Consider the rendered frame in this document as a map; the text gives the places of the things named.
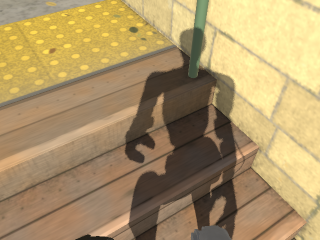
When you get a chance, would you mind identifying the robot right thigh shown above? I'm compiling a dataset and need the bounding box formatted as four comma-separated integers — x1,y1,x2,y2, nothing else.
191,225,232,240

